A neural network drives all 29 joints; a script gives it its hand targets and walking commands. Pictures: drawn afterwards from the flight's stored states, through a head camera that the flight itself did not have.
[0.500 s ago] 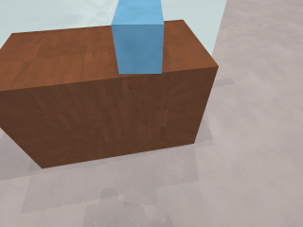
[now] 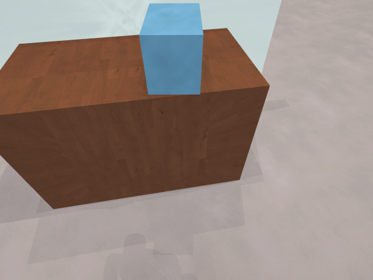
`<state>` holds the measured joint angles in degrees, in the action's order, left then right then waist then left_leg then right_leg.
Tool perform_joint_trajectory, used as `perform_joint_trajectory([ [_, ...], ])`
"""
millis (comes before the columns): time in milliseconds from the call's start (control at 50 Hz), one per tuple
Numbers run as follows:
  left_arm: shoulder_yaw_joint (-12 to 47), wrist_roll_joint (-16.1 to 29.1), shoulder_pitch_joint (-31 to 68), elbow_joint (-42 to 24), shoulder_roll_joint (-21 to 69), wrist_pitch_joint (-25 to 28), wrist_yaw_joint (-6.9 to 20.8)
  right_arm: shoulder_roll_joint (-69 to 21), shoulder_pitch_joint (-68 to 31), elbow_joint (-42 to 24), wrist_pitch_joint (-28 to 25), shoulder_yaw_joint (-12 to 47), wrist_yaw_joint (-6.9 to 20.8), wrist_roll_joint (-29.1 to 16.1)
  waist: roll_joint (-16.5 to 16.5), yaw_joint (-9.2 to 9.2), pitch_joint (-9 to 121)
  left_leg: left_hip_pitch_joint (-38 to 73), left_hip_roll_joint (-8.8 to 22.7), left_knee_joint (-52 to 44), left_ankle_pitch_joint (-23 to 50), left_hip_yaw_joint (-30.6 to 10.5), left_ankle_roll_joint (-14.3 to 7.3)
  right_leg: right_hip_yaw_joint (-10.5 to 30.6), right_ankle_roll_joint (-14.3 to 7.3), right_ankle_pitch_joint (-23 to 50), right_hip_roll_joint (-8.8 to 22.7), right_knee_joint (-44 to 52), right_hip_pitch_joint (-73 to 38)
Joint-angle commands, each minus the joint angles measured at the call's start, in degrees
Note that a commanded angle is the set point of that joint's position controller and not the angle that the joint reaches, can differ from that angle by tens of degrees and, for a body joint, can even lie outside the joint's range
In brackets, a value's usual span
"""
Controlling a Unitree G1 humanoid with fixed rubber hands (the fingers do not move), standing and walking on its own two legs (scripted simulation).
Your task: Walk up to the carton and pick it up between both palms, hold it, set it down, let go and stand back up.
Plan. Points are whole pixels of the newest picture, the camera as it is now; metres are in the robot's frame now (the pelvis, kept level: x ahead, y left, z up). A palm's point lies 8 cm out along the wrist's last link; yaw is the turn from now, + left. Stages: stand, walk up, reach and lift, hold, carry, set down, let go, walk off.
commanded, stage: stand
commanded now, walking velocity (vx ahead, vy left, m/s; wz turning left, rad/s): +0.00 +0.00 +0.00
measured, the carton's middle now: (174, 47) +0.93 +0.06 +0.06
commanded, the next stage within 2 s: walk up in 0.70 s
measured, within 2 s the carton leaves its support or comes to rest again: neither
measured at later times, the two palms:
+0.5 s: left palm out of the picture -0.03 +0.21 -0.15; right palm out of the picture -0.04 -0.20 -0.15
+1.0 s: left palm out of the picture -0.03 +0.25 -0.14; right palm out of the picture -0.02 -0.23 -0.14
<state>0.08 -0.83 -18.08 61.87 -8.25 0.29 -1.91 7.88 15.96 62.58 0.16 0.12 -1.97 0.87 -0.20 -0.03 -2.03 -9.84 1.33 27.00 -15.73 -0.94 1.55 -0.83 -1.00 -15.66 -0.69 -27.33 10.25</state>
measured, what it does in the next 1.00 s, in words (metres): stands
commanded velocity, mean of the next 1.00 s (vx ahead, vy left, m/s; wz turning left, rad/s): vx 0.00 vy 0.00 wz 0.00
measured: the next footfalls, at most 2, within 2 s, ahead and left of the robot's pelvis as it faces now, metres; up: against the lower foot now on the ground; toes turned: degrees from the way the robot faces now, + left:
right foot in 1.44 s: +0.26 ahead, -0.16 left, +0.00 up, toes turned +2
left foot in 1.76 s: +0.33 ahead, +0.12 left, +0.00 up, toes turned +13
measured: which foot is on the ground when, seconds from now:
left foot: down 0.00-1.00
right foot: down 0.00-1.00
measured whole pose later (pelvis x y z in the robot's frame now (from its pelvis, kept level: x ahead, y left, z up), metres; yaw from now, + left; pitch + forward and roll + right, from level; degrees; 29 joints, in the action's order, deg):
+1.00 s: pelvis -0.02 +0.01 -0.01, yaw +3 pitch -2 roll -1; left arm -4.2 -3.2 -21.9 52.8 -10.4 0.7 -0.1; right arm 9.5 22.4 54.8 -0.9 -2.8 -0.6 2.5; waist -0.5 -0.1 -2.2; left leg -15.9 -0.1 36.9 -26.8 -3.2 -2.9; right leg -3.4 -2.6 -22.6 0.8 -33.7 13.8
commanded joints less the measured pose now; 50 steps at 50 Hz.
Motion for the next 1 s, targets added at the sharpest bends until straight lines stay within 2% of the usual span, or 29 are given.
perform_joint_trajectory([
  [0,-0.7,0.1,-2.2,-0.5,-5.1,0.8,-0.1,5.1,2.6,-1.0,-0.6,-0.8,-0.3,-0.3,-1.4,-0.38,-0.9,-1.7,2.8,-4.2,9.2,-3.1,-3.2,4.1,-1.2,8.9,4.8,5.3,0.2],
  [40,-1.1,0.0,-3.5,-0.1,-5.5,0.4,-0.3,5.0,2.4,-0.2,-0.9,-0.7,-0.6,0.5,1.4,0.88,-0.3,-2.8,2.8,-4.4,7.9,-2.2,-3.0,4.9,-1.9,8.5,5.1,5.4,-1.4],
  [60,-0.6,0.2,-3.6,0.9,-4.5,0.5,-0.4,2.5,3.5,0.2,-0.6,-0.1,-0.6,0.1,1.0,-0.35,-1.5,-1.0,3.3,-4.7,8.6,-2.7,-2.3,4.9,-1.8,9.0,5.6,4.4,1.4],
  [120,-0.3,-0.3,-1.9,0.6,-4.2,0.5,-0.7,4.7,4.1,1.0,-0.4,-0.9,-0.6,-0.2,-1.4,-0.61,-1.7,-1.2,2.7,-4.5,8.3,-2.3,-2.7,4.4,-1.2,8.3,4.8,4.7,2.1],
  [180,-0.9,-0.1,-4.5,1.9,-5.0,0.6,-0.1,3.8,4.9,1.8,-0.2,-0.5,-0.9,0.2,2.1,0.38,-1.3,-1.5,2.9,-5.4,8.1,-2.0,-1.7,3.9,-1.2,7.9,4.5,3.9,0.9],
  [220,-1.0,-0.1,-2.0,2.1,-4.8,0.4,-0.4,2.9,4.6,1.3,-0.3,-0.3,-0.5,-0.5,0.7,-1.29,-2.3,-0.8,3.2,-5.4,9.2,-2.3,-1.9,4.4,-1.6,7.2,4.6,4.5,2.0],
  [240,-0.2,0.1,-3.3,2.0,-2.6,0.0,-0.2,4.3,4.1,1.8,-0.1,-0.7,-0.7,-0.4,1.0,0.42,-4.6,-3.5,3.0,-5.2,5.8,-2.6,-2.3,4.3,-1.3,8.1,4.1,5.8,2.8],
  [300,-0.6,-0.1,-3.7,2.1,-5.1,0.5,-0.5,4.5,5.5,1.6,-0.4,-1.1,-0.4,-0.2,0.7,-1.04,-0.2,-0.2,3.3,-5.0,8.6,-2.5,-2.6,4.4,-1.5,7.2,4.5,4.6,1.9],
  [340,-0.4,-0.1,-3.6,1.9,-3.6,0.5,-0.4,3.7,3.4,1.8,-0.4,-0.8,-0.6,0.6,0.3,0.93,-2.1,-4.0,3.1,-5.7,6.6,-2.9,-2.8,3.8,-1.5,6.5,4.5,4.8,0.8],
  [360,-0.5,0.1,-2.7,2.2,-3.4,0.2,-0.9,2.6,3.3,1.3,-0.2,-0.3,-0.4,0.1,-2.0,-0.3,-5.5,-3.7,3.1,-6.0,6.8,-2.6,-2.5,4.6,-1.1,3.0,4.8,6.3,4.1],
  [400,-0.9,0.1,-4.4,2.4,-4.3,0.1,-0.9,4.3,3.1,1.8,-0.4,-0.5,-1.0,0.4,1.5,1.04,-4.2,-4.7,2.8,-5.7,2.6,-2.2,-2.8,6.0,-1.8,2.9,4.9,6.2,2.5],
  [420,-0.6,0.6,-4.5,3.0,-3.6,-0.1,-0.3,1.6,5.9,2.3,0.0,0.1,-0.6,-0.1,0.3,-0.17,-3.0,-2.9,2.7,-5.7,5.1,-3.0,-2.1,4.0,-0.7,2.7,4.1,6.7,2.0],
  [460,-0.9,0.2,-1.8,2.3,-3.3,-0.1,-0.8,1.7,4.2,1.4,0.1,0.1,-0.5,-0.6,-0.9,-0.94,-4.3,-3.0,2.8,-5.5,4.6,-2.6,-2.6,6.2,-1.8,2.6,5.2,7.9,4.9],
  [480,-0.1,0.0,-2.9,1.7,-2.6,0.2,-0.5,3.6,4.5,1.7,-0.4,-0.4,-0.4,-0.3,-0.2,-1.14,-2.1,-1.4,2.8,-4.8,5.4,-2.9,-3.0,5.6,-1.8,3.0,4.8,8.1,4.2],
  [500,-0.7,-0.5,-2.1,1.5,-4.7,0.3,-0.3,5.0,4.3,1.6,-0.1,-1.0,-0.4,-0.3,-3.0,-0.29,-2.7,-2.5,2.7,-4.8,5.7,-2.6,-2.7,5.4,-1.6,2.2,5.1,8.1,3.7],
  [540,-0.5,0.3,-2.8,1.2,-3.6,0.4,-0.3,3.1,7.9,2.9,0.2,-0.3,-0.6,0.3,0.7,-0.3,-5.0,-4.0,2.9,-6.6,5.5,-2.8,-2.8,6.5,-2.4,2.8,6.3,7.4,4.4],
  [580,-0.2,-0.1,-4.5,1.9,-1.6,0.3,-0.4,3.6,5.6,2.1,-0.5,-0.2,-0.6,0.4,-0.6,0.64,-3.3,-4.9,3.1,-5.5,2.8,-2.8,-3.3,5.7,-2.2,3.5,5.3,7.2,2.4],
  [640,0.1,-0.4,-3.7,1.4,-2.3,0.3,-0.4,4.6,4.2,1.5,-0.6,-0.8,-0.4,-0.1,-0.3,0.29,-0.6,-2.8,2.5,-5.8,3.9,-2.5,-2.9,4.7,-1.5,3.4,4.8,7.1,2.1],
  [660,-0.3,-0.3,-3.4,1.4,-3.7,0.3,-0.4,2.6,5.3,1.4,-0.7,-0.3,-0.2,-0.2,-2.3,-0.44,-2.4,-2.3,3.0,-5.6,4.9,-3.3,-3.0,6.1,-1.5,2.5,5.4,8.4,4.6],
  [720,-0.8,0.1,-6.6,2.3,-3.6,0.5,-0.3,1.7,4.7,1.8,-0.8,0.2,-0.4,0.0,0.8,1.16,-0.4,-2.8,2.8,-5.2,6.1,-2.8,-2.5,5.2,-1.7,5.2,5.3,7.4,1.5],
  [780,0.3,0.6,-5.6,2.0,-1.9,0.1,-1.0,3.3,6.2,2.0,-0.6,-0.6,-0.6,0.1,1.6,-0.66,-5.9,-5.2,3.2,-6.6,4.9,-3.3,-3.4,5.1,-1.6,3.5,4.7,6.6,5.7],
  [800,0.2,0.3,-8.2,2.8,-3.1,0.2,-0.5,2.8,7.8,2.4,-0.4,-0.5,-0.2,-0.3,0.8,0.01,-3.1,-3.5,3.0,-6.3,4.8,-3.5,-2.8,4.6,-1.1,4.3,4.7,5.9,4.4],
  [840,0.0,0.3,-5.6,1.9,-2.2,0.1,-0.5,1.2,5.8,1.7,-0.2,-0.1,-0.1,0.2,1.6,-0.73,-4.6,-4.0,2.5,-4.8,3.3,-3.0,-2.5,5.9,-1.4,1.8,4.9,7.4,6.9],
  [860,0.5,0.4,-7.0,1.7,-1.9,0.3,-0.2,2.6,8.5,2.8,-0.2,-0.7,0.0,-0.2,-0.5,-0.44,-3.2,-4.1,2.5,-5.5,2.5,-2.9,-2.9,4.6,-0.9,1.0,4.5,7.4,4.8],
  [880,-7.1,-2.7,-5.1,-8.4,-17.7,1.7,0.8,14.2,10.7,-4.8,-1.9,-4.6,0.1,1.5,-2.0,-0.49,0.3,-6.3,1.7,-2.8,-24.5,-5.8,-6.1,2.6,-2.6,-22.0,4.8,2.9,1.1],
  [900,-7.6,-2.5,-3.4,-10.6,-15.3,1.8,1.1,15.8,3.4,-8.4,-2.4,-5.6,0.6,2.9,0.5,1.1,-6.4,-12.8,2.2,0.3,-22.8,-6.0,-5.9,4.0,-3.8,-23.8,5.8,2.8,4.5],
  [920,-7.2,-3.0,-3.9,-12.7,-14.8,1.9,1.4,14.1,1.3,-11.9,-2.4,-5.5,0.7,2.0,-1.4,0.98,-7.4,-15.4,1.1,3.1,-22.2,-7.9,-7.2,9.1,-5.7,-25.9,7.5,4.4,6.3],
  [960,-8.0,-2.6,-3.1,-16.4,-15.4,1.7,1.7,13.0,3.3,-15.3,-2.5,-5.8,1.1,1.8,-2.0,0.87,-8.3,-17.8,-1.1,6.8,-19.1,-3.9,-5.9,12.9,-8.9,-29.8,11.6,6.7,5.5],
  [980,-8.5,-3.0,-2.2,-17.5,-16.1,1.5,1.5,10.7,6.9,-16.6,-2.7,-6.0,1.3,1.5,-5.5,-0.5,-6.2,-13.5,-1.2,13.0,-14.8,-1.9,-7.0,16.1,-9.6,-33.9,15.1,9.4,7.9],
])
